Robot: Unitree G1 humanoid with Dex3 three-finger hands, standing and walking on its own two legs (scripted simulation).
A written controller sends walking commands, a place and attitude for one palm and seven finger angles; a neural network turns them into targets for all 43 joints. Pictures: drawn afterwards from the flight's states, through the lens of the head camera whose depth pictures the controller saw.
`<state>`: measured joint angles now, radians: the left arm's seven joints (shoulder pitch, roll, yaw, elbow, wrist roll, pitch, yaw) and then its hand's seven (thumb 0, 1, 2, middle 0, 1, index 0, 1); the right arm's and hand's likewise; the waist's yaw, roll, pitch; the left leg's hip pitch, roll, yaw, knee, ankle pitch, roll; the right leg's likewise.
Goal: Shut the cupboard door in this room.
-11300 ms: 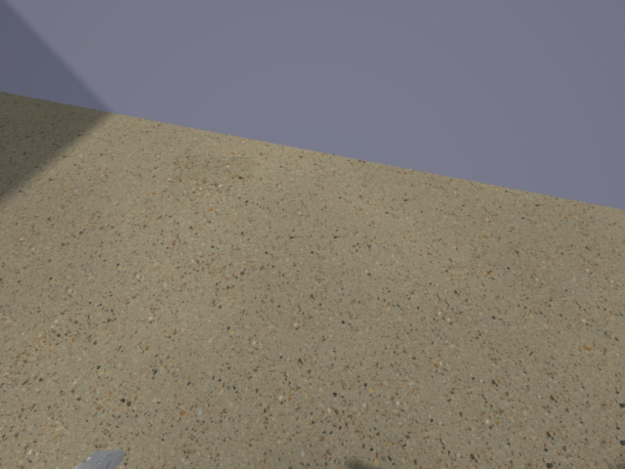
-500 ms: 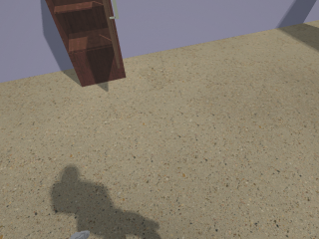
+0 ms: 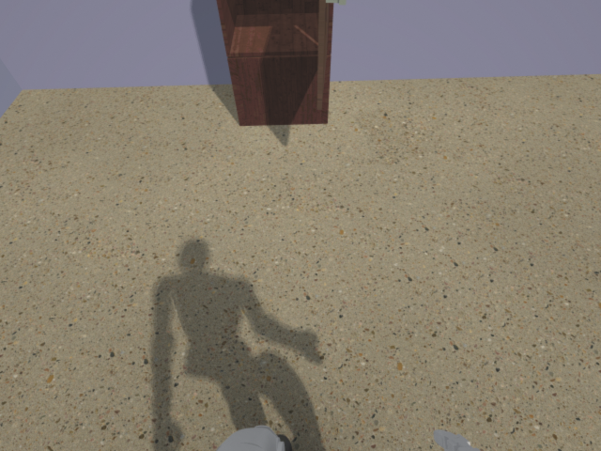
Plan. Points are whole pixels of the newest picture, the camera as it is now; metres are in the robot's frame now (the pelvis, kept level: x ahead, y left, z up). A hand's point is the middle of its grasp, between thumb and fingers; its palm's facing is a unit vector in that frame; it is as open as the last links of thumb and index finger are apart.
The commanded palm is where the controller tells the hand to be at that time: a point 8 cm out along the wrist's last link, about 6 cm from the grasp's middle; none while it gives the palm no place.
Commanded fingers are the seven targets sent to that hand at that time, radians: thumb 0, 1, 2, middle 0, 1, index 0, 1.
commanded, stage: stand and wait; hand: left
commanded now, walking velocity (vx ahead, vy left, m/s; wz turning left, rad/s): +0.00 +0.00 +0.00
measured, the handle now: out of the picture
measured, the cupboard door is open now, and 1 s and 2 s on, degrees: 84 84 84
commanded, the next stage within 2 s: look at it before walking up in 0.82 s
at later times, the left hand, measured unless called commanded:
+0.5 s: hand (212, 434) +0.15 +0.16 -0.15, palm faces +0.02 -0.97 -0.23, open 7.3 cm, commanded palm none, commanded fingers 0.00 0.90 0.90 -0.20 -0.30 -0.20 -0.30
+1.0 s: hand out of the picture +0.09 +0.12 -0.15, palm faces +0.05 -0.99 -0.15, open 7.3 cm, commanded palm none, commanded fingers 0.00 0.90 0.90 -0.20 -0.30 -0.20 -0.30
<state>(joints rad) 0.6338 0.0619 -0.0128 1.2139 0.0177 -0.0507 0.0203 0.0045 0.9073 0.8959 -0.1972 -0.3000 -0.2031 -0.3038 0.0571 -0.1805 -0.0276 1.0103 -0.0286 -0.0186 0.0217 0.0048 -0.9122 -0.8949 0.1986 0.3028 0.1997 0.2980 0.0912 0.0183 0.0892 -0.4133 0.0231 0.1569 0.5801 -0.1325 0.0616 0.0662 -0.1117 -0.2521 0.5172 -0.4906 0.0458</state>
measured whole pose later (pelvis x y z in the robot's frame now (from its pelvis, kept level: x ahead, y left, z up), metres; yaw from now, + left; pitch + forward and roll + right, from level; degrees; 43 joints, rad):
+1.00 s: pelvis +0.11 -0.03 +0.02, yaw +0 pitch -2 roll +0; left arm 0.31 0.10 -0.01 1.16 0.00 -0.01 0.03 0.01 0.91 0.90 -0.20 -0.30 -0.20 -0.30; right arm 0.30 -0.09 -0.01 1.18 -0.01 -0.02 -0.04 0.00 -0.91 -0.89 0.20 0.30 0.20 0.30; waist 0.01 0.01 0.02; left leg -0.09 0.05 0.12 0.39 -0.26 -0.02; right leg -0.18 -0.02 -0.13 0.42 -0.21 -0.03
